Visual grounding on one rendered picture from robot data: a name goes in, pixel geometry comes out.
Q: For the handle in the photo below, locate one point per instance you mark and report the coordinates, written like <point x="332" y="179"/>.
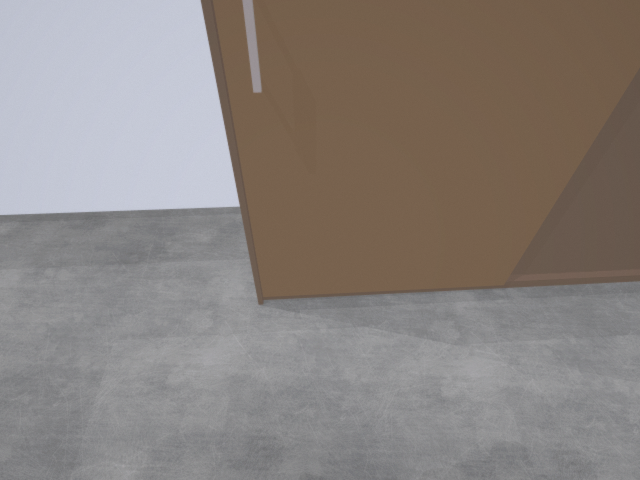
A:
<point x="252" y="45"/>

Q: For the wardrobe door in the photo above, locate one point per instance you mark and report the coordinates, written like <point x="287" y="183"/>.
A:
<point x="595" y="223"/>
<point x="415" y="144"/>

